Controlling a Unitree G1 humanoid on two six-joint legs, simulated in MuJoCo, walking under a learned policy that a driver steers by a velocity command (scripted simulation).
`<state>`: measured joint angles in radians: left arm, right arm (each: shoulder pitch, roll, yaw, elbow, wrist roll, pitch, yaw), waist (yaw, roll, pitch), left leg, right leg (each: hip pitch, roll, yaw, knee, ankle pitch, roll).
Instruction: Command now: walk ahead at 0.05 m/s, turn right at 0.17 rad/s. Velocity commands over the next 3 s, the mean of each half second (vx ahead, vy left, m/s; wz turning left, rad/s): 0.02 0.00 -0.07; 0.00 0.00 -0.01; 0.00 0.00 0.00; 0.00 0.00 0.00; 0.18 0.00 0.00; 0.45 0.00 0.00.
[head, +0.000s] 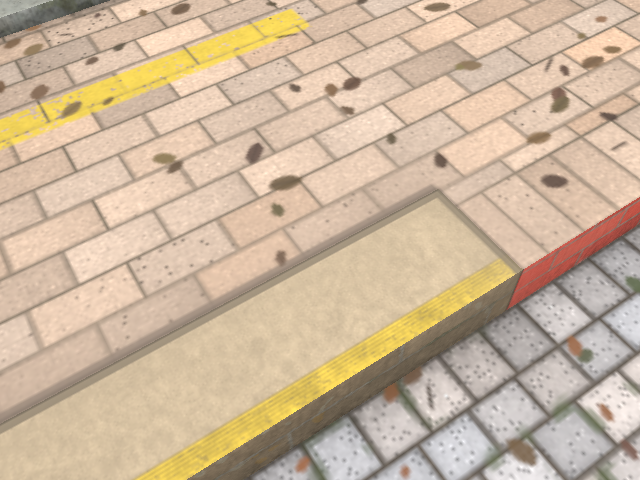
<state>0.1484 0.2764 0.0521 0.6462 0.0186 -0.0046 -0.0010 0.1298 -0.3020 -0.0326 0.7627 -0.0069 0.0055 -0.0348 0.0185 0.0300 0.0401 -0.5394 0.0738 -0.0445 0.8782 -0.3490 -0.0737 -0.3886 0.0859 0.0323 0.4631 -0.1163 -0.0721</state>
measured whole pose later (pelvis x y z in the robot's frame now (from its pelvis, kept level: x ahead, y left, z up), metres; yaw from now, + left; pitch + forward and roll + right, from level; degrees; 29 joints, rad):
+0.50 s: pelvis +0.06 +0.04 +0.00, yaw -1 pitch -1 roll +0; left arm 0.16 0.24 0.05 0.81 0.01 0.02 0.02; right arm 0.18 -0.24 0.00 0.84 -0.02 -0.04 -0.01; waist 0.00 0.00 0.03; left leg -0.21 0.01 0.01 0.53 -0.31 0.00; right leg -0.26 0.04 0.07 0.53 -0.25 0.00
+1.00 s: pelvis +0.06 +0.05 +0.01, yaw -1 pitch -2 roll +0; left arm 0.11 0.25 0.05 1.03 0.00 0.02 0.04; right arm 0.19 -0.26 0.00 0.98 -0.01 -0.03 -0.02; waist -0.01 0.00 0.04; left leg -0.15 -0.01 0.01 0.45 -0.28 0.01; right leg -0.20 0.02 0.08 0.45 -0.22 0.02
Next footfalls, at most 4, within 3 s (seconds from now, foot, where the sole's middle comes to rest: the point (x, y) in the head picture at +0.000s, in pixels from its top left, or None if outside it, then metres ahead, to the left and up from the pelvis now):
0.10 left None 0.08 0.16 -0.77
2.48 right None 0.19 -0.10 -0.77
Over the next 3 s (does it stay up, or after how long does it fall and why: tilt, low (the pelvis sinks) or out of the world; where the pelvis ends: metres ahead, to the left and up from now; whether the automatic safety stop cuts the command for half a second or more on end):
stays up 0.38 0.02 -0.02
